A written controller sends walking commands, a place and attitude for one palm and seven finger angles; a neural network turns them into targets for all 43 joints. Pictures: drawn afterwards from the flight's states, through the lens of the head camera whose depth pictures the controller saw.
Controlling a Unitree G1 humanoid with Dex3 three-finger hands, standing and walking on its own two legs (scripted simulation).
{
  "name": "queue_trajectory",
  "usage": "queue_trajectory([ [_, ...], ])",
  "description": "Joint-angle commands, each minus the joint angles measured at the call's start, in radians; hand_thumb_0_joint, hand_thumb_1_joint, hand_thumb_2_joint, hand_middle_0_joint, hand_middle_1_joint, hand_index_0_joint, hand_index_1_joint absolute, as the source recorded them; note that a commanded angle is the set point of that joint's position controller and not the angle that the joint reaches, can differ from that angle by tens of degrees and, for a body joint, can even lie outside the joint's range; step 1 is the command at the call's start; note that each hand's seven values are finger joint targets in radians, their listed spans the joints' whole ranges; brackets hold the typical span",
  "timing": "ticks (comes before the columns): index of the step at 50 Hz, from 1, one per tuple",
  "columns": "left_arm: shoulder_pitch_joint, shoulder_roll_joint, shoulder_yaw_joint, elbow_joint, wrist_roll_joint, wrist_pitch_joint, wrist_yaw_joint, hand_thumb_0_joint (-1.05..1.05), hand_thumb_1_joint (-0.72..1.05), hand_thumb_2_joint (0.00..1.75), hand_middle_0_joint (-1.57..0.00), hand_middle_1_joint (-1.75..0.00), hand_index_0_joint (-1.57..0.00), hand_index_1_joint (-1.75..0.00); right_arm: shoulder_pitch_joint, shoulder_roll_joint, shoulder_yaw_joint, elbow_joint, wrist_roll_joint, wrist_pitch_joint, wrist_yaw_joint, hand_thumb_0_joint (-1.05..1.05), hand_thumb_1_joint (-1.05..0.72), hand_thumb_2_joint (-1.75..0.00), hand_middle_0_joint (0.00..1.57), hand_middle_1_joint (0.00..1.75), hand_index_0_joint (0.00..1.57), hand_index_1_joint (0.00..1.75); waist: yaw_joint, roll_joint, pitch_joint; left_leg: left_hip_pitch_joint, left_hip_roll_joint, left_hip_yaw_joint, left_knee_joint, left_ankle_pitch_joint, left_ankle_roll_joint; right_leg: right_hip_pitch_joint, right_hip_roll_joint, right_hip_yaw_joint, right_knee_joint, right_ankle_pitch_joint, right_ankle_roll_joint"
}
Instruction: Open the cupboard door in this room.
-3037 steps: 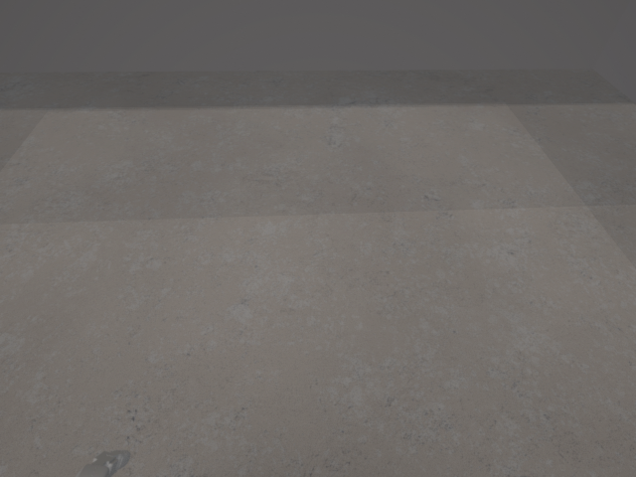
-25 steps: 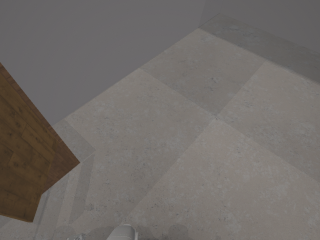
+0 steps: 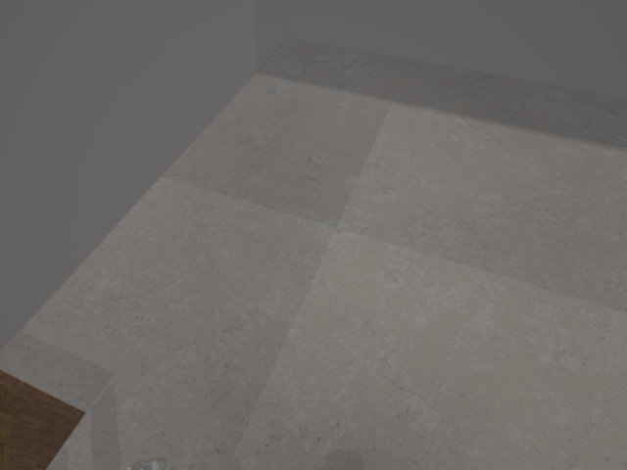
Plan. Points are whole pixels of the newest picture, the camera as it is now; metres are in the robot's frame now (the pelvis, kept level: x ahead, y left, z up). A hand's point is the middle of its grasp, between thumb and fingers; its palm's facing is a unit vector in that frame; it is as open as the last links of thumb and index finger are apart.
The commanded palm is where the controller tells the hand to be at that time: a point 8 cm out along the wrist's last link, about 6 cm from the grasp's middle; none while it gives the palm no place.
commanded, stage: walk to a spot facing it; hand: left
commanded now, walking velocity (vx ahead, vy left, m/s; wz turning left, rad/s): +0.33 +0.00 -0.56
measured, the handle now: out of the picture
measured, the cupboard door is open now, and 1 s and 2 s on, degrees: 42 42 42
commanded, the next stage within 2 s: turn to face it in 1.20 s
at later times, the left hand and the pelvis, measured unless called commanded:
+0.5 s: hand (198, 394) +0.25 +0.20 -0.18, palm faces -0.20 -0.97 -0.15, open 7.4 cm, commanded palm none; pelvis +0.19 +0.02 +0.01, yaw -15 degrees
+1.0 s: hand (331, 233) +0.57 -0.01 -0.15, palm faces -0.45 -0.87 -0.18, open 7.4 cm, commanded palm none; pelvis +0.38 -0.11 +0.00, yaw -26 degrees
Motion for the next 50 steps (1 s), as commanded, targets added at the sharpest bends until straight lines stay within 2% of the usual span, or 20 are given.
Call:
queue_trajectory([
  [1, 0.302, 0.277, 0.065, 0.016, -0.016, -0.047, 0.053, 0.00, 0.90, 0.90, -0.20, -0.30, -0.20, -0.30, -0.239, -0.118, -0.018, -0.172, 0.011, -0.027, 0.004, 0.00, -0.90, -0.90, 0.20, 0.30, 0.20, 0.30, 0.194, -0.326, -0.033, -0.649, -0.078, -0.205, 0.531, -0.229, -0.004, 0.437, -0.379, 0.679, -0.395, -0.169, -0.256],
  [3, 0.168, 0.192, 0.049, -0.004, -0.015, -0.053, 0.066, 0.00, 0.90, 0.90, -0.20, -0.30, -0.20, -0.30, -0.214, -0.110, -0.037, -0.134, 0.012, -0.029, 0.010, 0.00, -0.90, -0.90, 0.20, 0.30, 0.20, 0.30, 0.116, -0.244, 0.013, -0.590, -0.034, -0.242, 0.535, -0.061, -0.005, 0.319, -0.288, 0.553, -0.380, -0.193, -0.224],
  [6, 0.098, 0.144, 0.031, -0.025, -0.010, -0.076, 0.059, 0.00, 0.90, 0.90, -0.20, -0.30, -0.20, -0.30, -0.167, -0.089, -0.033, -0.093, 0.003, -0.025, 0.017, 0.00, -0.90, -0.90, 0.20, 0.30, 0.20, 0.30, 0.049, -0.191, 0.030, -0.439, -0.047, -0.217, 0.417, 0.056, -0.029, 0.170, -0.202, 0.356, -0.366, 0.046, -0.188],
  [14, 0.110, 0.177, 0.035, 0.014, -0.008, -0.088, 0.044, 0.00, 0.90, 0.90, -0.20, -0.30, -0.20, -0.30, -0.187, -0.063, -0.026, -0.107, 0.015, -0.058, 0.022, 0.00, -0.90, -0.90, 0.20, 0.30, 0.20, 0.30, 0.037, -0.174, 0.027, -0.232, -0.118, -0.177, 0.068, 0.149, -0.020, 0.130, -0.169, 0.320, -0.315, 0.142, -0.173],
  [16, 0.092, 0.161, 0.035, 0.017, -0.014, -0.085, 0.046, 0.00, 0.90, 0.90, -0.20, -0.30, -0.20, -0.30, -0.126, -0.078, -0.030, -0.084, 0.013, -0.071, 0.013, 0.00, -0.90, -0.90, 0.20, 0.30, 0.20, 0.30, -0.002, -0.138, 0.009, -0.058, -0.144, -0.165, -0.051, 0.195, -0.013, 0.065, -0.140, 0.307, -0.242, 0.184, -0.148],
  [17, 0.076, 0.142, 0.032, 0.014, -0.017, -0.084, 0.047, 0.00, 0.90, 0.90, -0.20, -0.30, -0.20, -0.30, -0.007, -0.114, -0.037, -0.044, 0.011, -0.079, 0.000, 0.00, -0.90, -0.90, 0.20, 0.30, 0.20, 0.30, -0.056, -0.073, -0.037, 0.128, -0.139, -0.183, -0.120, 0.195, -0.003, -0.007, -0.094, 0.272, -0.107, 0.230, -0.118],
  [18, 0.095, 0.088, 0.025, 0.009, -0.020, -0.083, 0.042, 0.00, 0.90, 0.90, -0.20, -0.30, -0.20, -0.30, 0.148, -0.203, -0.061, -0.005, -0.001, -0.085, -0.012, 0.00, -0.90, -0.90, 0.20, 0.30, 0.20, 0.30, -0.113, 0.138, -0.148, 0.335, 0.026, -0.400, -0.178, 0.060, 0.046, -0.133, 0.005, 0.203, 0.158, 0.105, -0.074],
  [19, 0.155, 0.036, 0.011, -0.006, -0.029, -0.082, 0.035, 0.00, 0.90, 0.90, -0.20, -0.30, -0.20, -0.30, 0.266, -0.302, -0.077, 0.011, -0.016, -0.087, -0.019, 0.00, -0.90, -0.90, 0.20, 0.30, 0.20, 0.30, -0.126, 0.407, -0.251, 0.452, 0.310, -0.779, -0.343, -0.065, 0.136, -0.311, 0.128, 0.072, 0.538, -0.255, -0.025],
  [20, 0.080, 0.062, 0.013, -0.025, -0.016, -0.085, 0.037, 0.00, 0.90, 0.90, -0.20, -0.30, -0.20, -0.30, 0.238, -0.273, -0.061, 0.009, -0.011, -0.072, -0.026, 0.00, -0.90, -0.90, 0.20, 0.30, 0.20, 0.30, -0.120, 0.262, -0.190, 0.364, 0.348, -0.851, -0.400, -0.110, 0.179, -0.369, 0.058, 0.184, 0.681, -0.202, -0.043],
  [23, 0.044, 0.050, 0.018, 0.004, 0.002, -0.081, 0.015, 0.00, 0.90, 0.90, -0.20, -0.30, -0.20, -0.30, 0.019, -0.114, -0.016, -0.041, -0.005, -0.083, -0.022, 0.00, -0.90, -0.90, 0.20, 0.30, 0.20, 0.30, -0.007, 0.148, 0.021, 0.047, 0.223, -0.522, -0.419, -0.014, 0.117, -0.374, -0.052, 0.142, 0.764, 0.047, -0.024],
  [26, 0.071, 0.001, 0.004, 0.019, 0.002, -0.054, 0.010, 0.00, 0.90, 0.90, -0.20, -0.30, -0.20, -0.30, 0.065, -0.072, -0.005, -0.002, 0.004, -0.105, -0.028, 0.00, -0.90, -0.90, 0.20, 0.30, 0.20, 0.30, 0.019, 0.094, -0.032, 0.093, 0.159, -0.301, -0.391, 0.369, 0.097, -0.359, -0.051, 0.118, 0.699, 0.128, 0.002],
  [30, 0.004, -0.024, -0.006, -0.007, 0.003, -0.043, 0.006, 0.00, 0.90, 0.90, -0.20, -0.30, -0.20, -0.30, 0.114, -0.062, -0.010, 0.034, 0.007, -0.103, -0.025, 0.00, -0.90, -0.90, 0.20, 0.30, 0.20, 0.30, 0.014, 0.079, -0.050, 0.178, 0.141, -0.178, -0.398, 0.435, 0.132, -0.407, -0.060, 0.080, 0.543, 0.181, 0.013],
  [39, -0.208, -0.028, -0.020, -0.058, -0.003, -0.051, 0.007, 0.00, 0.90, 0.90, -0.20, -0.30, -0.20, -0.30, 0.230, -0.061, 0.001, 0.112, -0.008, -0.083, -0.020, 0.00, -0.90, -0.90, 0.20, 0.30, 0.20, 0.30, -0.038, 0.093, 0.067, 0.191, 0.169, -0.080, -0.396, 0.560, 0.138, -0.292, -0.031, -0.024, 0.137, 0.174, -0.036],
  [42, -0.074, 0.003, -0.010, -0.020, -0.006, -0.064, 0.017, 0.00, 0.90, 0.90, -0.20, -0.30, -0.20, -0.30, 0.212, -0.095, -0.002, 0.124, -0.004, -0.076, -0.022, 0.00, -0.90, -0.90, 0.20, 0.30, 0.20, 0.30, 0.034, 0.080, -0.024, 0.220, 0.168, -0.037, -0.201, 0.873, 0.119, -0.060, 0.030, -0.064, 0.047, 0.100, -0.080],
  [43, 0.090, 0.035, 0.002, 0.029, -0.004, -0.075, 0.024, 0.00, 0.90, 0.90, -0.20, -0.30, -0.20, -0.30, 0.172, -0.101, -0.003, 0.116, 0.003, -0.075, -0.019, 0.00, -0.90, -0.90, 0.20, 0.30, 0.20, 0.30, 0.117, 0.043, -0.101, 0.158, 0.132, -0.013, -0.016, 0.899, 0.088, 0.156, 0.053, -0.060, -0.021, 0.149, -0.100],
  [44, 0.258, 0.118, 0.027, 0.087, 0.003, -0.086, 0.036, 0.00, 0.90, 0.90, -0.20, -0.30, -0.20, -0.30, 0.147, -0.078, -0.001, 0.101, 0.020, -0.080, -0.007, 0.00, -0.90, -0.90, 0.20, 0.30, 0.20, 0.30, 0.190, -0.088, -0.211, -0.060, 0.063, 0.028, 0.233, 0.673, 0.053, 0.460, -0.074, 0.096, -0.059, 0.135, -0.142],
  [45, 0.373, 0.221, 0.058, 0.115, -0.007, -0.089, 0.052, 0.00, 0.90, 0.90, -0.20, -0.30, -0.20, -0.30, 0.168, -0.017, 0.007, 0.070, 0.034, -0.084, -0.007, 0.00, -0.90, -0.90, 0.20, 0.30, 0.20, 0.30, 0.205, -0.337, -0.332, -0.377, -0.126, 0.005, 0.572, -0.159, -0.007, 0.710, -0.365, 0.590, -0.175, 0.219, -0.262],
  [46, 0.332, 0.246, 0.056, 0.112, -0.028, -0.086, 0.063, 0.00, 0.90, 0.90, -0.20, -0.30, -0.20, -0.30, 0.097, -0.046, -0.002, 0.057, 0.030, -0.079, -0.007, 0.00, -0.90, -0.90, 0.20, 0.30, 0.20, 0.30, 0.185, -0.278, -0.288, -0.478, -0.110, -0.166, 0.733, -0.189, 0.015, 0.658, -0.396, 0.651, -0.257, 0.282, -0.280],
  [48, 0.201, 0.140, 0.029, 0.088, -0.032, -0.088, 0.075, 0.00, 0.90, 0.90, -0.20, -0.30, -0.20, -0.30, -0.011, -0.023, -0.012, 0.049, 0.027, -0.079, -0.009, 0.00, -0.90, -0.90, 0.20, 0.30, 0.20, 0.30, 0.126, -0.108, -0.113, -0.494, -0.037, -0.229, 0.724, -0.012, 0.009, 0.434, -0.330, 0.469, -0.253, 0.472, -0.247],
  [50, 0.114, 0.064, -0.001, 0.080, -0.027, -0.103, 0.073, 0.00, 0.90, 0.90, -0.20, -0.30, -0.20, -0.30, 0.023, 0.024, -0.005, 0.084, 0.015, -0.055, -0.009, 0.00, -0.90, -0.90, 0.20, 0.30, 0.20, 0.30, 0.041, -0.077, -0.016, -0.371, -0.007, -0.229, 0.600, 0.051, 0.001, 0.186, -0.251, 0.280, -0.308, 0.497, -0.198],
])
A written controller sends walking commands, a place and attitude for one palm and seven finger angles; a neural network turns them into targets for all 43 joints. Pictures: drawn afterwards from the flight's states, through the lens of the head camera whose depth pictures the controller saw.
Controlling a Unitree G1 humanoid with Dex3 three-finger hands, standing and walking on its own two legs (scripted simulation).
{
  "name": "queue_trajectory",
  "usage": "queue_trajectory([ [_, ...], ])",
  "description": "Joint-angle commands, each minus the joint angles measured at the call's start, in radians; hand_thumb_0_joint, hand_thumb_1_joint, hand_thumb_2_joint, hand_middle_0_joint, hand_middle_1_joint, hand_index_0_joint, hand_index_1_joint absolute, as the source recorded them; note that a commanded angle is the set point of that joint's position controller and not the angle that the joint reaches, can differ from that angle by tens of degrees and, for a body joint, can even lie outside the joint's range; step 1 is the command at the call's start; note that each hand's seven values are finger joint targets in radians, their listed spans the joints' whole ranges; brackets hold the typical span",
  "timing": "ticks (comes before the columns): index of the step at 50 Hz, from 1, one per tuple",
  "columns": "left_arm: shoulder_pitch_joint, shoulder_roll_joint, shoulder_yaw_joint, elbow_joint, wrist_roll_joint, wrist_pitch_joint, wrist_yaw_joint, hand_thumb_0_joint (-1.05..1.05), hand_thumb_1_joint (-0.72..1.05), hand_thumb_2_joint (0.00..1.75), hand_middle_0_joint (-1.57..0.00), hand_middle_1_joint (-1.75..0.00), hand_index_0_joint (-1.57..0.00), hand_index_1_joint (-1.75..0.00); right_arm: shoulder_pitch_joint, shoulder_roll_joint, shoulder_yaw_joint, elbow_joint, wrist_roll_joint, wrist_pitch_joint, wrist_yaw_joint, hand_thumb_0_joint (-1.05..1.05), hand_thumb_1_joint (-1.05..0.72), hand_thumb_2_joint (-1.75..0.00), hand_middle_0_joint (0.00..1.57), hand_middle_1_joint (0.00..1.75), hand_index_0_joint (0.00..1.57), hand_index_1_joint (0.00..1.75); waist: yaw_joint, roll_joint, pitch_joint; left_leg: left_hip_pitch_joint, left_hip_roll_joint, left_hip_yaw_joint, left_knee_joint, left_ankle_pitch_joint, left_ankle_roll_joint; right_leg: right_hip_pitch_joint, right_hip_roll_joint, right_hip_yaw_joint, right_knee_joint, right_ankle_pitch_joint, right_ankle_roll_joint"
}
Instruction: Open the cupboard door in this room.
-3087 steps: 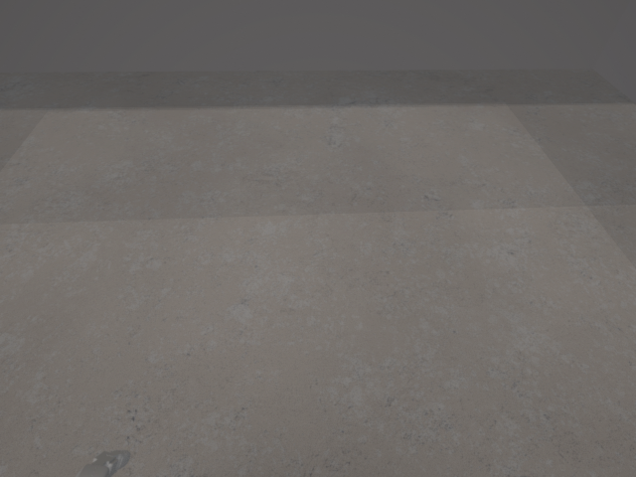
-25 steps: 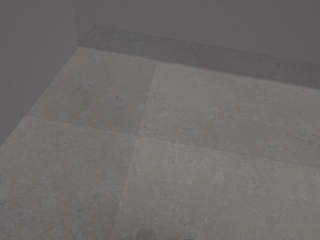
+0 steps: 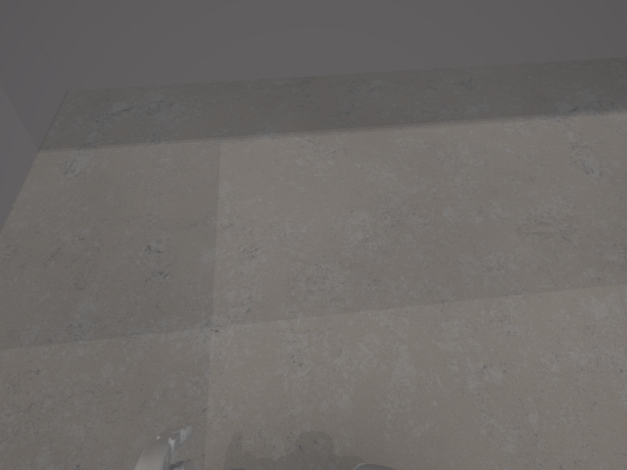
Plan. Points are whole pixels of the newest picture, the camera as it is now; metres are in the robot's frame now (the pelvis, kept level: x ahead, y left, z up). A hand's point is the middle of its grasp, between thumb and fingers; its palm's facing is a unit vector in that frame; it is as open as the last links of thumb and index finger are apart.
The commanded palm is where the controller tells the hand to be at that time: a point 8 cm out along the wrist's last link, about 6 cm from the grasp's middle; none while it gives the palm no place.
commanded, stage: walk to a spot facing it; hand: left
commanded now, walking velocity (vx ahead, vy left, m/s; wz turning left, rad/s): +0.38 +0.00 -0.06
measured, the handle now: out of the picture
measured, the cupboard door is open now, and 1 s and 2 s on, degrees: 42 42 42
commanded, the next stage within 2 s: turn to face it in 0.20 s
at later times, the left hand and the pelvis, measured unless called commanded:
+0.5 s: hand (206, 451) +0.17 +0.17 -0.19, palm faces +0.12 -0.98 -0.15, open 7.4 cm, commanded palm none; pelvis +0.24 +0.01 -0.01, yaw +3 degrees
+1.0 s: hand (222, 319) +0.36 +0.16 -0.14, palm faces +0.33 -0.91 -0.27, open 7.4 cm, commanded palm none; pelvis +0.33 -0.05 +0.01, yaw +21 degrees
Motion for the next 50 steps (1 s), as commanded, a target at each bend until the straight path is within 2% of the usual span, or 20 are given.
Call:
queue_trajectory([
  [1, 0.185, 0.115, 0.019, 0.036, -0.001, -0.010, 0.021, 0.00, 0.90, 0.90, -0.20, -0.30, -0.20, -0.30, -0.050, -0.057, -0.022, -0.105, -0.008, -0.029, -0.011, 0.00, -0.90, -0.90, 0.20, 0.30, 0.20, 0.30, 0.041, -0.055, -0.052, -0.239, 0.054, -0.065, -0.028, 0.112, -0.006, 0.159, -0.265, 0.248, -0.363, 0.415, -0.104],
  [4, 0.225, 0.071, 0.020, 0.055, 0.006, -0.029, 0.016, 0.00, 0.90, 0.90, -0.20, -0.30, -0.20, -0.30, -0.037, -0.037, -0.028, -0.093, -0.013, -0.016, -0.003, 0.00, -0.90, -0.90, 0.20, 0.30, 0.20, 0.30, 0.019, -0.070, -0.059, -0.237, 0.036, -0.044, -0.136, 0.192, -0.014, 0.150, -0.218, 0.197, -0.396, 0.412, -0.095],
  [9, 0.286, 0.094, 0.006, 0.094, 0.001, -0.042, 0.016, 0.00, 0.90, 0.90, -0.20, -0.30, -0.20, -0.30, -0.235, -0.074, -0.028, -0.157, -0.004, -0.024, 0.010, 0.00, -0.90, -0.90, 0.20, 0.30, 0.20, 0.30, 0.048, -0.073, -0.032, -0.361, 0.032, -0.047, -0.277, 0.289, -0.008, 0.296, -0.231, 0.185, -0.385, 0.548, -0.084],
  [14, 0.342, 0.115, -0.005, 0.137, 0.005, -0.038, 0.028, 0.00, 0.90, 0.90, -0.20, -0.30, -0.20, -0.30, -0.384, -0.082, -0.017, -0.189, 0.002, -0.035, 0.019, 0.00, -0.90, -0.90, 0.20, 0.30, 0.20, 0.30, 0.072, -0.058, 0.027, -0.313, -0.018, -0.005, -0.458, 0.276, 0.024, 0.367, -0.255, 0.154, -0.350, 0.758, -0.061],
  [18, 0.329, 0.147, -0.008, 0.160, 0.008, -0.032, 0.039, 0.00, 0.90, 0.90, -0.20, -0.30, -0.20, -0.30, -0.230, -0.111, -0.017, -0.121, -0.004, -0.040, 0.000, 0.00, -0.90, -0.90, 0.20, 0.30, 0.20, 0.30, -0.012, -0.082, -0.034, -0.033, -0.140, 0.052, -0.594, 0.307, 0.074, 0.366, -0.223, 0.044, -0.101, 1.101, 0.007],
  [19, 0.320, 0.156, -0.007, 0.153, 0.001, -0.028, 0.041, 0.00, 0.90, 0.90, -0.20, -0.30, -0.20, -0.30, -0.110, -0.147, -0.024, -0.088, -0.009, -0.042, -0.006, 0.00, -0.90, -0.90, 0.20, 0.30, 0.20, 0.30, -0.060, -0.056, -0.116, 0.142, -0.126, 0.030, -0.653, 0.498, 0.097, 0.310, -0.202, 0.009, 0.065, 1.022, 0.045],
  [20, 0.348, 0.143, -0.005, 0.135, -0.012, -0.023, 0.039, 0.00, 0.90, 0.90, -0.20, -0.30, -0.20, -0.30, -0.005, -0.233, -0.041, -0.080, -0.024, -0.044, -0.014, 0.00, -0.90, -0.90, 0.20, 0.30, 0.20, 0.30, -0.088, 0.074, -0.237, 0.395, 0.051, -0.189, -0.607, 0.840, 0.191, 0.102, -0.122, -0.030, 0.315, 0.678, 0.096],
  [21, 0.385, 0.088, -0.018, 0.107, -0.032, -0.025, 0.036, 0.00, 0.90, 0.90, -0.20, -0.30, -0.20, -0.30, 0.066, -0.305, -0.054, -0.078, -0.020, -0.043, -0.025, 0.00, -0.90, -0.90, 0.20, 0.30, 0.20, 0.30, -0.076, 0.257, -0.382, 0.570, 0.322, -0.548, -0.651, 1.271, 0.361, -0.103, 0.009, 0.005, 0.672, -0.232, 0.116],
  [22, 0.315, 0.113, -0.012, 0.071, -0.014, -0.014, 0.048, 0.00, 0.90, 0.90, -0.20, -0.30, -0.20, -0.30, 0.040, -0.300, -0.050, -0.076, 0.000, -0.028, -0.027, 0.00, -0.90, -0.90, 0.20, 0.30, 0.20, 0.30, -0.056, 0.131, -0.344, 0.435, 0.338, -0.540, -0.727, 1.194, 0.390, -0.118, -0.011, 0.133, 0.756, -0.329, 0.092],
  [24, 0.222, 0.084, -0.004, 0.033, 0.001, 0.008, 0.044, 0.00, 0.90, 0.90, -0.20, -0.30, -0.20, -0.30, -0.109, -0.237, -0.043, -0.129, 0.000, -0.032, -0.040, 0.00, -0.90, -0.90, 0.20, 0.30, 0.20, 0.30, 0.004, 0.098, -0.117, 0.151, 0.278, -0.485, -0.821, 0.861, 0.330, -0.203, -0.072, 0.157, 0.740, -0.222, 0.124],
  [26, 0.261, 0.062, 0.004, 0.041, 0.008, 0.039, 0.032, 0.00, 0.90, 0.90, -0.20, -0.30, -0.20, -0.30, -0.198, -0.194, -0.025, -0.158, -0.002, -0.036, -0.041, 0.00, -0.90, -0.90, 0.20, 0.30, 0.20, 0.30, 0.068, 0.110, -0.092, 0.013, 0.177, -0.332, -0.854, 0.765, 0.252, -0.127, -0.089, 0.146, 0.609, -0.153, 0.141],
  [28, 0.281, 0.048, 0.011, 0.034, 0.007, 0.060, 0.028, 0.00, 0.90, 0.90, -0.20, -0.30, -0.20, -0.30, -0.224, -0.213, -0.034, -0.172, -0.005, -0.032, -0.037, 0.00, -0.90, -0.90, 0.20, 0.30, 0.20, 0.30, 0.088, 0.084, -0.138, -0.036, 0.124, -0.266, -0.853, 0.673, 0.216, -0.058, -0.070, 0.118, 0.499, -0.121, 0.150],
  [34, 0.159, 0.074, 0.028, -0.046, 0.010, 0.081, 0.027, 0.00, 0.90, 0.90, -0.20, -0.30, -0.20, -0.30, -0.229, -0.247, -0.066, -0.202, -0.015, 0.004, -0.020, 0.00, -0.90, -0.90, 0.20, 0.30, 0.20, 0.30, 0.063, 0.160, -0.146, -0.097, 0.096, -0.366, -0.890, 0.268, 0.206, -0.038, -0.044, 0.084, 0.265, -0.077, 0.160],
  [38, 0.182, 0.106, 0.033, -0.068, 0.006, 0.065, 0.028, 0.00, 0.90, 0.90, -0.20, -0.30, -0.20, -0.30, -0.253, -0.266, -0.083, -0.227, -0.013, 0.021, -0.017, 0.00, -0.90, -0.90, 0.20, 0.30, 0.20, 0.30, 0.092, 0.147, -0.149, -0.144, 0.061, -0.414, -0.796, 0.283, 0.172, 0.131, -0.003, 0.071, -0.005, -0.014, 0.154],
  [39, 0.203, 0.129, 0.039, -0.067, 0.005, 0.056, 0.032, 0.00, 0.90, 0.90, -0.20, -0.30, -0.20, -0.30, -0.252, -0.248, -0.084, -0.235, -0.007, 0.021, -0.014, 0.00, -0.90, -0.90, 0.20, 0.30, 0.20, 0.30, 0.105, 0.095, -0.166, -0.192, 0.022, -0.395, -0.739, 0.286, 0.137, 0.241, -0.032, 0.094, -0.145, 0.044, 0.148],
  [40, 0.236, 0.204, 0.053, -0.068, 0.015, 0.044, 0.041, 0.00, 0.90, 0.90, -0.20, -0.30, -0.20, -0.30, -0.238, -0.197, -0.077, -0.245, 0.003, 0.018, -0.008, 0.00, -0.90, -0.90, 0.20, 0.30, 0.20, 0.30, 0.124, -0.096, -0.202, -0.321, -0.066, -0.299, -0.577, 0.145, 0.074, 0.394, -0.215, 0.269, -0.282, 0.033, 0.106],
  [41, 0.246, 0.296, 0.067, -0.077, 0.023, 0.043, 0.045, 0.00, 0.90, 0.90, -0.20, -0.30, -0.20, -0.30, -0.249, -0.151, -0.072, -0.268, 0.004, 0.013, -0.006, 0.00, -0.90, -0.90, 0.20, 0.30, 0.20, 0.30, 0.136, -0.347, -0.213, -0.399, -0.184, -0.093, -0.295, -0.156, -0.005, 0.388, -0.499, 0.531, -0.336, 0.221, -0.013],
  [42, 0.225, 0.287, 0.056, -0.084, 0.016, 0.044, 0.049, 0.00, 0.90, 0.90, -0.20, -0.30, -0.20, -0.30, -0.260, -0.200, -0.078, -0.265, -0.005, 0.016, -0.003, 0.00, -0.90, -0.90, 0.20, 0.30, 0.20, 0.30, 0.124, -0.237, -0.201, -0.363, -0.122, -0.140, -0.084, -0.188, 0.001, 0.293, -0.539, 0.488, -0.292, 0.379, -0.083],
  [45, 0.110, 0.204, 0.031, -0.104, 0.012, 0.046, 0.051, 0.00, 0.90, 0.90, -0.20, -0.30, -0.20, -0.30, -0.248, -0.168, -0.069, -0.232, -0.002, 0.042, 0.010, 0.00, -0.90, -0.90, 0.20, 0.30, 0.20, 0.30, 0.051, -0.168, -0.143, -0.356, -0.065, -0.121, 0.046, -0.029, -0.026, 0.260, -0.372, 0.208, -0.208, 0.592, -0.043],
  [50, 0.183, 0.221, 0.034, -0.092, 0.015, 0.045, 0.045, 0.00, 0.90, 0.90, -0.20, -0.30, -0.20, -0.30, -0.339, -0.145, -0.049, -0.260, 0.001, 0.049, 0.026, 0.00, -0.90, -0.90, 0.20, 0.30, 0.20, 0.30, 0.083, -0.168, -0.103, -0.284, -0.079, -0.022, -0.212, 0.023, -0.038, 0.320, -0.325, 0.042, -0.176, 0.743, 0.013],
])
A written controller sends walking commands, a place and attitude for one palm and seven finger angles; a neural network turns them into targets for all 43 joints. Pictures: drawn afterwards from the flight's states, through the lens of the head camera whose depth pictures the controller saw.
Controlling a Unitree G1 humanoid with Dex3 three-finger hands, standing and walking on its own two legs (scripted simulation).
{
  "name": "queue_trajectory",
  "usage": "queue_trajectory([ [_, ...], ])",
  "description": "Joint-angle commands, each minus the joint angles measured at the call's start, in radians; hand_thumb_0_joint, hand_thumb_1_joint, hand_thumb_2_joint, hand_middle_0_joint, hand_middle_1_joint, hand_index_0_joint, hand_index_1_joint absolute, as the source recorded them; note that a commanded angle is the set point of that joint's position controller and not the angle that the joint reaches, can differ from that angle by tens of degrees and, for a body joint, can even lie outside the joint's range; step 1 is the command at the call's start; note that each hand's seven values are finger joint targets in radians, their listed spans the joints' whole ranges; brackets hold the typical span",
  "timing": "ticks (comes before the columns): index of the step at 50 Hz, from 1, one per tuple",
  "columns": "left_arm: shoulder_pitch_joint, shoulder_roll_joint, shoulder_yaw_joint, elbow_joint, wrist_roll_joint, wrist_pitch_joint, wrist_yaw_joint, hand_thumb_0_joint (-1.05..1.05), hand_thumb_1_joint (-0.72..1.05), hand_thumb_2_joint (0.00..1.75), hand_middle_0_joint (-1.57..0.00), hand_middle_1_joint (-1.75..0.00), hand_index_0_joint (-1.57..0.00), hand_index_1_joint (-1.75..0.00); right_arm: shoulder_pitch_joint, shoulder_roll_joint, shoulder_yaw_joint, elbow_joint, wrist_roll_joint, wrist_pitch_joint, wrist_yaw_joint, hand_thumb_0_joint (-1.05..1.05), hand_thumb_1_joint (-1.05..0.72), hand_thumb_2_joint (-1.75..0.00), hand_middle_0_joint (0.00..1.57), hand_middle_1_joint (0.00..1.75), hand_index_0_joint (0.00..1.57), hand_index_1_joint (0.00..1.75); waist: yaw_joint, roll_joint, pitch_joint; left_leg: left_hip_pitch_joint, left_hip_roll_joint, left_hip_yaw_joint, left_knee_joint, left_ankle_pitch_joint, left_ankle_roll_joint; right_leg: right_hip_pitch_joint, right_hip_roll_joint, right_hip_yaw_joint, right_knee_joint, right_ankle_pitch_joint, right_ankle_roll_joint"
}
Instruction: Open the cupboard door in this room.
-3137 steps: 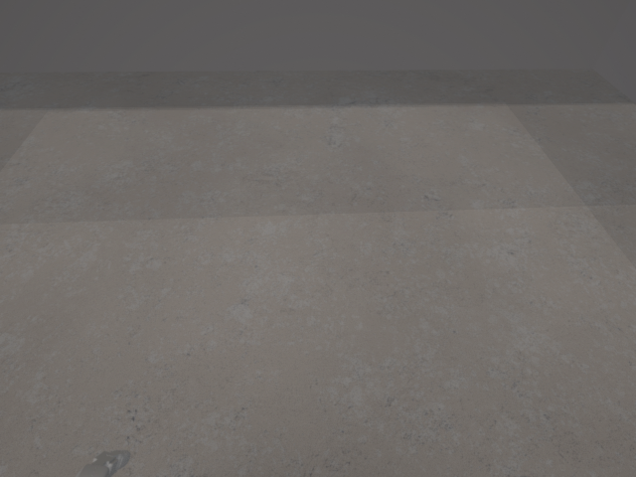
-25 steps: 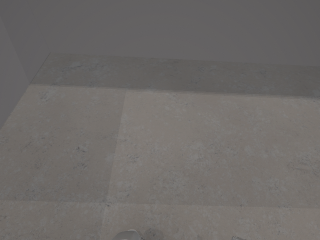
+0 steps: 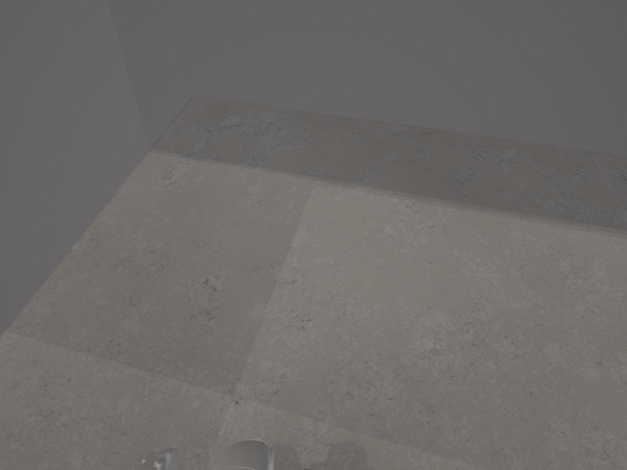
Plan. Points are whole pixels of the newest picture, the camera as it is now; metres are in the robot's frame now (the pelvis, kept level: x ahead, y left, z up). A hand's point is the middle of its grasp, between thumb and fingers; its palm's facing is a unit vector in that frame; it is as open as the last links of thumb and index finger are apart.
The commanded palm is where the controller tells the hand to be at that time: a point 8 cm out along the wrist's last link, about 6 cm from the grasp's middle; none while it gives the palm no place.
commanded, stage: turn to face it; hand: left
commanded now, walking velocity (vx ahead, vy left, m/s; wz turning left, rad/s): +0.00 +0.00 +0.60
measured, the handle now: out of the picture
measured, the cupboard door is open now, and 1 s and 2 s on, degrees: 42 42 42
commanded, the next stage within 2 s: none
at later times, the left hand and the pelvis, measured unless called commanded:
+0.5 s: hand out of the picture +0.05 +0.23 -0.17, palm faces +0.31 -0.91 -0.28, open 7.4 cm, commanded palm none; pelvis +0.03 -0.01 -0.01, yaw +18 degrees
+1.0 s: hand out of the picture -0.04 +0.17 -0.19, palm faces +0.62 -0.75 -0.23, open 7.3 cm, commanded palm none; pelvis +0.04 -0.03 -0.02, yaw +38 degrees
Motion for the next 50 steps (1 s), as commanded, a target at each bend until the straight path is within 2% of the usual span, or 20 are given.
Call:
queue_trajectory([
  [1, 0.114, 0.208, 0.050, -0.034, 0.001, -0.011, 0.008, 0.00, 0.90, 0.90, -0.20, -0.30, -0.20, -0.30, -0.102, -0.015, 0.016, -0.105, 0.005, -0.027, 0.009, 0.00, -0.90, -0.90, 0.20, 0.30, 0.20, 0.30, 0.070, -0.177, -0.070, -0.040, 0.020, 0.061, -0.173, 0.022, -0.011, 0.204, -0.211, 0.036, -0.083, 0.809, -0.074],
  [5, 0.131, 0.239, 0.063, -0.033, 0.005, -0.008, 0.005, 0.00, 0.90, 0.90, -0.20, -0.30, -0.20, -0.30, -0.143, -0.027, 0.020, -0.131, 0.006, -0.033, 0.011, 0.00, -0.90, -0.90, 0.20, 0.30, 0.20, 0.30, 0.081, -0.205, -0.075, 0.061, 0.000, 0.107, -0.352, 0.026, 0.013, 0.204, -0.239, 0.009, -0.022, 0.865, -0.081],
  [8, 0.104, 0.248, 0.063, -0.043, -0.002, -0.007, -0.004, 0.00, 0.90, 0.90, -0.20, -0.30, -0.20, -0.30, -0.036, -0.079, 0.006, -0.120, -0.001, -0.038, 0.006, 0.00, -0.90, -0.90, 0.20, 0.30, 0.20, 0.30, 0.010, -0.149, -0.135, 0.308, -0.029, 0.117, -0.558, 0.199, 0.044, 0.099, -0.218, -0.047, 0.161, 0.793, -0.028],
  [9, 0.076, 0.237, 0.059, -0.061, -0.011, -0.006, -0.009, 0.00, 0.90, 0.90, -0.20, -0.30, -0.20, -0.30, 0.060, -0.147, -0.013, -0.098, -0.006, -0.044, 0.003, 0.00, -0.90, -0.90, 0.20, 0.30, 0.20, 0.30, -0.052, -0.021, -0.211, 0.523, 0.063, 0.021, -0.617, 0.454, 0.087, -0.058, -0.190, -0.079, 0.339, 0.577, 0.016],
  [10, 0.046, 0.156, 0.041, -0.107, -0.021, -0.002, -0.017, 0.00, 0.90, 0.90, -0.20, -0.30, -0.20, -0.30, 0.146, -0.274, -0.045, -0.091, -0.011, -0.054, -0.005, 0.00, -0.90, -0.90, 0.20, 0.30, 0.20, 0.30, -0.096, 0.304, -0.262, 0.675, 0.392, -0.431, -0.660, 0.903, 0.267, -0.359, -0.014, -0.071, 0.615, -0.250, 0.093],
  [11, -0.013, 0.171, 0.037, -0.142, -0.011, 0.017, -0.006, 0.00, 0.90, 0.90, -0.20, -0.30, -0.20, -0.30, 0.193, -0.307, -0.045, -0.072, 0.004, -0.046, -0.014, 0.00, -0.90, -0.90, 0.20, 0.30, 0.20, 0.30, -0.101, 0.227, -0.299, 0.651, 0.472, -0.493, -0.666, 1.019, 0.354, -0.412, 0.004, 0.095, 0.724, -0.359, 0.080],
  [12, -0.010, 0.177, 0.042, -0.155, -0.007, 0.023, 0.001, 0.00, 0.90, 0.90, -0.20, -0.30, -0.20, -0.30, 0.135, -0.291, -0.039, -0.091, 0.001, -0.044, -0.017, 0.00, -0.90, -0.90, 0.20, 0.30, 0.20, 0.30, -0.063, 0.132, -0.232, 0.550, 0.454, -0.395, -0.690, 0.753, 0.345, -0.411, -0.023, 0.128, 0.724, -0.317, 0.074],
  [15, 0.001, 0.176, 0.050, -0.094, 0.000, 0.037, -0.010, 0.00, 0.90, 0.90, -0.20, -0.30, -0.20, -0.30, -0.054, -0.195, -0.012, -0.143, -0.005, -0.049, -0.033, 0.00, -0.90, -0.90, 0.20, 0.30, 0.20, 0.30, 0.007, 0.219, -0.090, 0.312, 0.275, -0.291, -0.763, 0.447, 0.238, -0.366, -0.011, 0.148, 0.672, -0.141, 0.086],
  [24, 0.039, 0.135, 0.042, -0.097, -0.004, 0.033, -0.017, 0.00, 0.90, 0.90, -0.20, -0.30, -0.20, -0.30, -0.062, -0.196, -0.029, -0.155, -0.012, -0.041, -0.020, 0.00, -0.90, -0.90, 0.20, 0.30, 0.20, 0.30, 0.027, 0.186, -0.113, 0.219, 0.191, -0.324, -0.754, 0.244, 0.209, -0.163, 0.085, 0.083, 0.262, -0.085, 0.080],
  [27, 0.140, 0.155, 0.053, -0.077, -0.008, 0.014, -0.011, 0.00, 0.90, 0.90, -0.20, -0.30, -0.20, -0.30, -0.100, -0.174, -0.032, -0.169, -0.001, -0.038, -0.019, 0.00, -0.90, -0.90, 0.20, 0.30, 0.20, 0.30, 0.086, 0.127, -0.140, 0.100, 0.134, -0.318, -0.631, 0.259, 0.161, 0.077, 0.090, 0.085, -0.033, 0.069, 0.068],
  [28, 0.180, 0.228, 0.067, -0.076, 0.005, 0.000, -0.003, 0.00, 0.90, 0.90, -0.20, -0.30, -0.20, -0.30, -0.093, -0.118, -0.026, -0.180, 0.010, -0.038, -0.014, 0.00, -0.90, -0.90, 0.20, 0.30, 0.20, 0.30, 0.109, -0.068, -0.161, -0.036, 0.031, -0.231, -0.460, 0.118, 0.095, 0.208, -0.072, 0.257, -0.213, 0.009, 0.027],
  [29, 0.171, 0.314, 0.080, -0.085, 0.015, -0.002, 0.003, 0.00, 0.90, 0.90, -0.20, -0.30, -0.20, -0.30, -0.104, -0.055, -0.018, -0.199, 0.009, -0.041, -0.010, 0.00, -0.90, -0.90, 0.20, 0.30, 0.20, 0.30, 0.122, -0.351, -0.136, -0.156, -0.101, -0.048, -0.169, -0.158, 0.016, 0.188, -0.360, 0.560, -0.299, 0.074, -0.089],
  [30, 0.136, 0.294, 0.067, -0.093, 0.004, 0.001, 0.008, 0.00, 0.90, 0.90, -0.20, -0.30, -0.20, -0.30, -0.114, -0.113, -0.023, -0.192, -0.002, -0.038, -0.007, 0.00, -0.90, -0.90, 0.20, 0.30, 0.20, 0.30, 0.104, -0.253, -0.113, -0.115, -0.031, -0.107, 0.036, -0.168, 0.029, 0.063, -0.398, 0.522, -0.274, 0.159, -0.145],
  [33, -0.005, 0.193, 0.045, -0.118, -0.002, 0.000, 0.011, 0.00, 0.90, 0.90, -0.20, -0.30, -0.20, -0.30, -0.046, -0.077, -0.022, -0.129, 0.000, -0.018, 0.005, 0.00, -0.90, -0.90, 0.20, 0.30, 0.20, 0.30, 0.017, -0.180, -0.091, -0.084, 0.019, -0.077, 0.166, 0.002, 0.003, 0.045, -0.233, 0.245, -0.179, 0.382, -0.112],
  [35, 0.022, 0.181, 0.041, -0.111, -0.001, -0.006, 0.010, 0.00, 0.90, 0.90, -0.20, -0.30, -0.20, -0.30, -0.062, -0.051, -0.009, -0.120, 0.003, -0.015, 0.010, 0.00, -0.90, -0.90, 0.20, 0.30, 0.20, 0.30, 0.026, -0.175, -0.092, -0.063, 0.017, -0.036, 0.080, 0.025, -0.010, 0.087, -0.197, 0.139, -0.152, 0.508, -0.092],
  [43, 0.135, 0.233, 0.067, -0.060, 0.009, -0.001, 0.006, 0.00, 0.90, 0.90, -0.20, -0.30, -0.20, -0.30, -0.150, -0.020, 0.011, -0.134, 0.010, -0.025, 0.013, 0.00, -0.90, -0.90, 0.20, 0.30, 0.20, 0.30, 0.097, -0.197, -0.096, 0.066, 0.012, 0.065, -0.317, -0.031, 0.001, 0.191, -0.259, 0.062, -0.074, 0.651, -0.105],
  [46, 0.105, 0.249, 0.075, -0.062, 0.001, 0.003, -0.001, 0.00, 0.90, 0.90, -0.20, -0.30, -0.20, -0.30, -0.068, -0.048, 0.006, -0.119, 0.009, -0.035, 0.008, 0.00, -0.90, -0.90, 0.20, 0.30, 0.20, 0.30, 0.049, -0.161, -0.131, 0.237, -0.001, 0.082, -0.524, 0.107, 0.023, 0.118, -0.259, 0.006, 0.030, 0.582, -0.060],
  [47, 0.091, 0.240, 0.073, -0.067, -0.007, 0.007, -0.005, 0.00, 0.90, 0.90, -0.20, -0.30, -0.20, -0.30, -0.006, -0.078, -0.003, -0.101, 0.005, -0.040, 0.008, 0.00, -0.90, -0.90, 0.20, 0.30, 0.20, 0.30, 0.008, -0.091, -0.153, 0.383, 0.008, 0.056, -0.642, 0.243, 0.038, 0.020, -0.235, -0.036, 0.143, 0.488, -0.016],
  [49, -0.006, 0.126, 0.040, -0.145, -0.014, 0.022, -0.010, 0.00, 0.90, 0.90, -0.20, -0.30, -0.20, -0.30, 0.138, -0.271, -0.050, -0.081, -0.004, -0.044, -0.010, 0.00, -0.90, -0.90, 0.20, 0.30, 0.20, 0.30, -0.078, 0.359, -0.185, 0.566, 0.425, -0.514, -0.738, 0.852, 0.277, -0.409, -0.007, -0.020, 0.556, -0.371, 0.101],
  [50, -0.051, 0.161, 0.043, -0.159, -0.004, 0.035, -0.004, 0.00, 0.90, 0.90, -0.20, -0.30, -0.20, -0.30, 0.161, -0.264, -0.044, -0.064, -0.006, -0.039, -0.018, 0.00, -0.90, -0.90, 0.20, 0.30, 0.20, 0.30, -0.076, 0.201, -0.179, 0.530, 0.454, -0.467, -0.726, 0.774, 0.325, -0.424, -0.026, 0.100, 0.640, -0.334, 0.078],
])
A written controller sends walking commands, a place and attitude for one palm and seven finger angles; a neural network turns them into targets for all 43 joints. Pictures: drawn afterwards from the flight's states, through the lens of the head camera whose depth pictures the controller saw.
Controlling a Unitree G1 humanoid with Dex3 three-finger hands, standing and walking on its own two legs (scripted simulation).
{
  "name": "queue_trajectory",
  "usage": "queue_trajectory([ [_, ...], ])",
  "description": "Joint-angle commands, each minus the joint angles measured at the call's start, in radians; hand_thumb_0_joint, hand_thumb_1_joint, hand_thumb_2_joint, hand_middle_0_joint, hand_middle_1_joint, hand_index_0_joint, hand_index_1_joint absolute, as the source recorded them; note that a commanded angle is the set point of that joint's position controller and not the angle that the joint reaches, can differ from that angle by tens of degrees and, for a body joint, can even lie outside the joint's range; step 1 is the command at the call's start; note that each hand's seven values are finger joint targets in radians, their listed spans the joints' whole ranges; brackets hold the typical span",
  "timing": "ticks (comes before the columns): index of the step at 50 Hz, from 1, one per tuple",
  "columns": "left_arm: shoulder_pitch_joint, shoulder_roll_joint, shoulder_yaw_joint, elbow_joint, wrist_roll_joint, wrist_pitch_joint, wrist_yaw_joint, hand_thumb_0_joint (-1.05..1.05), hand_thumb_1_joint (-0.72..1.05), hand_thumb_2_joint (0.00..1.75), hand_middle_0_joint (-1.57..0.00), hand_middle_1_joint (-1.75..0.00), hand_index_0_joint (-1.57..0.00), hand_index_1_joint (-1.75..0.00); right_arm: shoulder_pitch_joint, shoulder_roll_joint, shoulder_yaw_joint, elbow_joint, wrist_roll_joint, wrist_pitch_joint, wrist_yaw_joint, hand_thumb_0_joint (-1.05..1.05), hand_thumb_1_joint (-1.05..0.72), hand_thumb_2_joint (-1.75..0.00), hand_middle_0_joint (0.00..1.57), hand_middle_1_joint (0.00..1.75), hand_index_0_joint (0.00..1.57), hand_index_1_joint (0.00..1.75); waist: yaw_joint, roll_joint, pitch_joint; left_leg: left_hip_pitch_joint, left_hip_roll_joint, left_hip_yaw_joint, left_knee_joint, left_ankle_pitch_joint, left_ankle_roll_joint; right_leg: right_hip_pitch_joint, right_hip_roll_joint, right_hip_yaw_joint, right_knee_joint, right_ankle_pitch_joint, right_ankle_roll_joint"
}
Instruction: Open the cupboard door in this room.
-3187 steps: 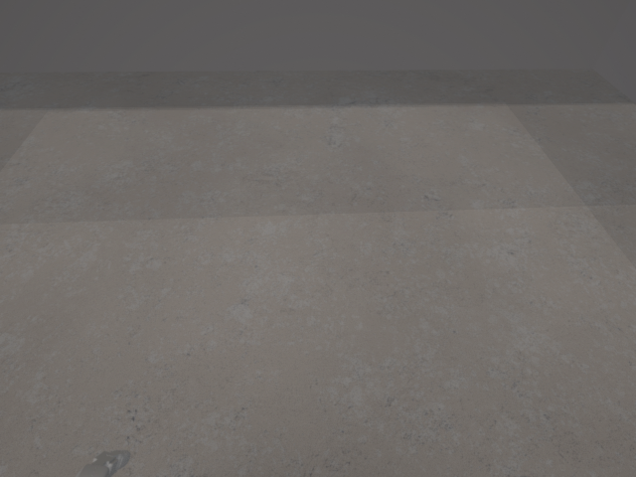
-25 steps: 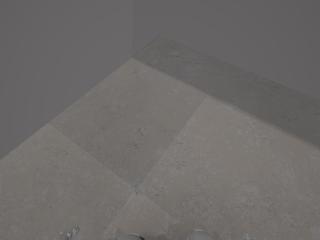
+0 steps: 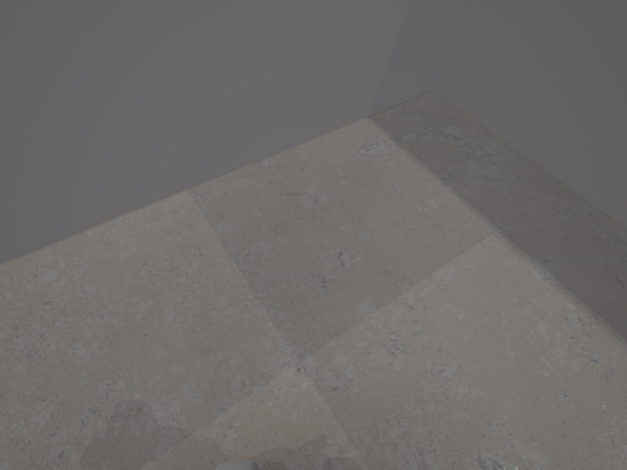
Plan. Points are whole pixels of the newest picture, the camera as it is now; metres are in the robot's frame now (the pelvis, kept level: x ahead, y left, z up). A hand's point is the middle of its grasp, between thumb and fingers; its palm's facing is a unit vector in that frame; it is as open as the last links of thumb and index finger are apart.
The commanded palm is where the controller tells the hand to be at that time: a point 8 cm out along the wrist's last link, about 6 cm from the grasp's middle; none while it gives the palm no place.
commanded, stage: turn to face it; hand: left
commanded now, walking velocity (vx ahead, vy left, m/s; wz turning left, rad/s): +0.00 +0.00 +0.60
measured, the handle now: out of the picture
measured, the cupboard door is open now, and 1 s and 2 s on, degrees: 42 42 42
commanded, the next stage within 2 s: none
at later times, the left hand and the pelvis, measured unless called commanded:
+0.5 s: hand out of the picture +0.05 +0.17 -0.13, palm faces +0.26 -0.93 -0.28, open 7.4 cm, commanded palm none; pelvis +0.01 -0.04 +0.02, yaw +16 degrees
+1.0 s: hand out of the picture -0.02 +0.22 -0.14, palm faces +0.55 -0.79 -0.26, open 7.4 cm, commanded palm none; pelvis +0.01 -0.02 +0.02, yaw +34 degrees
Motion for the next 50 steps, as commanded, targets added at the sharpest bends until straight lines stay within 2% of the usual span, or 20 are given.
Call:
queue_trajectory([
  [1, -0.132, 0.096, 0.022, -0.148, 0.003, 0.004, 0.009, 0.00, 0.90, 0.90, -0.20, -0.30, -0.20, -0.30, 0.188, -0.259, -0.056, -0.025, -0.009, -0.025, -0.040, 0.00, -0.90, -0.90, 0.20, 0.30, 0.20, 0.30, -0.092, 0.232, -0.188, 0.234, 0.384, -0.450, -0.277, 0.426, 0.232, -0.329, 0.046, 0.220, 0.386, -0.112, 0.021],
  [3, -0.100, 0.099, 0.028, -0.101, 0.005, 0.009, 0.000, 0.00, 0.90, 0.90, -0.20, -0.30, -0.20, -0.30, 0.048, -0.209, -0.042, -0.065, -0.010, -0.029, -0.050, 0.00, -0.90, -0.90, 0.20, 0.30, 0.20, 0.30, -0.034, 0.283, -0.132, 0.122, 0.275, -0.354, -0.293, 0.253, 0.163, -0.301, 0.052, 0.239, 0.385, 0.017, 0.030],
  [5, -0.064, 0.094, 0.029, -0.078, 0.005, 0.011, -0.008, 0.00, 0.90, 0.90, -0.20, -0.30, -0.20, -0.30, 0.028, -0.190, -0.033, -0.073, -0.009, -0.033, -0.049, 0.00, -0.90, -0.90, 0.20, 0.30, 0.20, 0.30, -0.009, 0.227, -0.112, 0.102, 0.225, -0.307, -0.302, 0.253, 0.136, -0.268, 0.078, 0.223, 0.348, 0.078, 0.037],
  [12, -0.083, 0.071, 0.018, -0.098, -0.005, 0.002, -0.003, 0.00, 0.90, 0.90, -0.20, -0.30, -0.20, -0.30, 0.055, -0.207, -0.045, -0.072, -0.013, -0.028, -0.044, 0.00, -0.90, -0.90, 0.20, 0.30, 0.20, 0.30, -0.020, 0.213, -0.149, 0.096, 0.205, -0.372, -0.264, 0.273, 0.151, -0.124, 0.145, 0.198, 0.026, 0.051, 0.035],
  [16, 0.037, 0.091, 0.028, -0.075, -0.008, -0.019, 0.004, 0.00, 0.90, 0.90, -0.20, -0.30, -0.20, -0.30, 0.003, -0.188, -0.051, -0.093, -0.002, -0.021, -0.041, 0.00, -0.90, -0.90, 0.20, 0.30, 0.20, 0.30, 0.041, 0.199, -0.184, -0.047, 0.138, -0.381, -0.145, 0.246, 0.095, 0.166, 0.164, 0.187, -0.319, 0.238, 0.019],
  [17, 0.075, 0.152, 0.042, -0.069, 0.002, -0.032, 0.012, 0.00, 0.90, 0.90, -0.20, -0.30, -0.20, -0.30, 0.016, -0.136, -0.046, -0.098, 0.009, -0.023, -0.036, 0.00, -0.90, -0.90, 0.20, 0.30, 0.20, 0.30, 0.059, 0.024, -0.213, -0.183, 0.051, -0.309, -0.014, 0.067, 0.034, 0.321, 0.019, 0.327, -0.465, 0.236, -0.014],
  [18, 0.084, 0.249, 0.058, -0.073, 0.016, -0.038, 0.019, 0.00, 0.90, 0.90, -0.20, -0.30, -0.20, -0.30, 0.014, -0.078, -0.037, -0.122, 0.011, -0.025, -0.031, 0.00, -0.90, -0.90, 0.20, 0.30, 0.20, 0.30, 0.073, -0.285, -0.205, -0.329, -0.096, -0.111, 0.250, -0.284, -0.050, 0.357, -0.261, 0.612, -0.527, 0.344, -0.133],
  [19, 0.064, 0.232, 0.047, -0.076, 0.008, -0.035, 0.023, 0.00, 0.90, 0.90, -0.20, -0.30, -0.20, -0.30, -0.007, -0.129, -0.046, -0.117, 0.000, -0.020, -0.028, 0.00, -0.90, -0.90, 0.20, 0.30, 0.20, 0.30, 0.066, -0.198, -0.170, -0.304, -0.036, -0.145, 0.474, -0.351, -0.041, 0.220, -0.334, 0.601, -0.507, 0.435, -0.209],
  [20, -0.008, 0.173, 0.034, -0.089, 0.005, -0.037, 0.024, 0.00, 0.90, 0.90, -0.20, -0.30, -0.20, -0.30, 0.020, -0.121, -0.045, -0.095, -0.003, -0.014, -0.022, 0.00, -0.90, -0.90, 0.20, 0.30, 0.20, 0.30, 0.019, -0.125, -0.143, -0.304, -0.009, -0.168, 0.572, -0.260, -0.041, 0.186, -0.254, 0.485, -0.485, 0.457, -0.208],
  [21, -0.044, 0.151, 0.025, -0.096, 0.002, -0.038, 0.024, 0.00, 0.90, 0.90, -0.20, -0.30, -0.20, -0.30, 0.021, -0.107, -0.045, -0.074, -0.003, -0.005, -0.019, 0.00, -0.90, -0.90, 0.20, 0.30, 0.20, 0.30, 0.001, -0.149, -0.121, -0.310, 0.005, -0.144, 0.623, -0.216, -0.056, 0.167, -0.203, 0.438, -0.466, 0.516, -0.187],
  [24, -0.059, 0.119, 0.015, -0.102, 0.001, -0.038, 0.023, 0.00, 0.90, 0.90, -0.20, -0.30, -0.20, -0.30, 0.023, -0.083, -0.032, -0.057, 0.001, 0.006, -0.007, 0.00, -0.90, -0.90, 0.20, 0.30, 0.20, 0.30, -0.014, -0.148, -0.111, -0.288, 0.024, -0.089, 0.574, -0.132, -0.077, 0.199, -0.126, 0.231, -0.421, 0.679, -0.146],
  [30, 0.039, 0.177, 0.039, -0.066, 0.010, -0.033, 0.020, 0.00, 0.90, 0.90, -0.20, -0.30, -0.20, -0.30, -0.073, -0.046, -0.012, -0.073, 0.007, -0.001, 0.001, 0.00, -0.90, -0.90, 0.20, 0.30, 0.20, 0.30, 0.047, -0.131, -0.114, -0.177, 0.018, 0.016, 0.213, -0.171, -0.074, 0.267, -0.167, 0.151, -0.358, 0.759, -0.152],
  [34, 0.033, 0.193, 0.051, -0.058, 0.007, -0.027, 0.011, 0.00, 0.90, 0.90, -0.20, -0.30, -0.20, -0.30, -0.002, -0.071, -0.016, -0.063, 0.006, -0.016, -0.003, 0.00, -0.90, -0.90, 0.20, 0.30, 0.20, 0.30, 0.011, -0.123, -0.148, 0.021, -0.007, 0.047, -0.040, -0.046, -0.045, 0.196, -0.175, 0.094, -0.229, 0.712, -0.104],
  [35, 0.023, 0.185, 0.049, -0.062, -0.001, -0.024, 0.007, 0.00, 0.90, 0.90, -0.20, -0.30, -0.20, -0.30, 0.061, -0.099, -0.025, -0.046, 0.003, -0.022, -0.004, 0.00, -0.90, -0.90, 0.20, 0.30, 0.20, 0.30, -0.028, -0.057, -0.180, 0.159, -0.001, 0.022, -0.153, 0.084, -0.030, 0.115, -0.156, 0.060, -0.111, 0.647, -0.064],
  [36, 0.018, 0.136, 0.042, -0.088, -0.007, -0.019, 0.001, 0.00, 0.90, 0.90, -0.20, -0.30, -0.20, -0.30, 0.141, -0.201, -0.051, -0.034, -0.006, -0.031, -0.010, 0.00, -0.90, -0.90, 0.20, 0.30, 0.20, 0.30, -0.073, 0.184, -0.252, 0.343, 0.186, -0.229, -0.198, 0.321, 0.053, -0.090, -0.060, 0.014, 0.100, 0.330, 0.001],
  [37, -0.058, 0.066, 0.017, -0.139, -0.011, -0.015, 0.000, 0.00, 0.90, 0.90, -0.20, -0.30, -0.20, -0.30, 0.225, -0.298, -0.074, -0.023, -0.005, -0.030, -0.023, 0.00, -0.90, -0.90, 0.20, 0.30, 0.20, 0.30, -0.122, 0.404, -0.260, 0.385, 0.423, -0.559, -0.240, 0.738, 0.211, -0.309, 0.066, 0.075, 0.317, -0.232, 0.050],
  [38, -0.122, 0.101, 0.014, -0.155, -0.001, -0.001, 0.009, 0.00, 0.90, 0.90, -0.20, -0.30, -0.20, -0.30, 0.259, -0.288, -0.066, -0.004, -0.002, -0.025, -0.030, 0.00, -0.90, -0.90, 0.20, 0.30, 0.20, 0.30, -0.123, 0.260, -0.247, 0.355, 0.446, -0.507, -0.222, 0.723, 0.248, -0.325, 0.043, 0.201, 0.386, -0.202, 0.027],
  [41, -0.109, 0.093, 0.027, -0.106, -0.001, 0.005, 0.004, 0.00, 0.90, 0.90, -0.20, -0.30, -0.20, -0.30, 0.071, -0.217, -0.045, -0.057, -0.011, -0.029, -0.052, 0.00, -0.90, -0.90, 0.20, 0.30, 0.20, 0.30, -0.047, 0.290, -0.147, 0.153, 0.288, -0.378, -0.271, 0.360, 0.182, -0.292, 0.051, 0.239, 0.391, -0.021, 0.033],
  [43, -0.069, 0.088, 0.027, -0.086, 0.002, 0.008, -0.007, 0.00, 0.90, 0.90, -0.20, -0.30, -0.20, -0.30, 0.030, -0.193, -0.035, -0.070, -0.011, -0.034, -0.051, 0.00, -0.90, -0.90, 0.20, 0.30, 0.20, 0.30, -0.015, 0.232, -0.142, 0.121, 0.230, -0.319, -0.281, 0.291, 0.145, -0.247, 0.075, 0.224, 0.338, 0.046, 0.034],
  [50, -0.091, 0.070, 0.019, -0.104, -0.004, 0.001, -0.003, 0.00, 0.90, 0.90, -0.20, -0.30, -0.20, -0.30, 0.052, -0.203, -0.044, -0.069, -0.014, -0.027, -0.044, 0.00, -0.90, -0.90, 0.20, 0.30, 0.20, 0.30, -0.021, 0.212, -0.154, 0.103, 0.204, -0.378, -0.260, 0.297, 0.152, -0.121, 0.142, 0.198, 0.041, 0.043, 0.035],
])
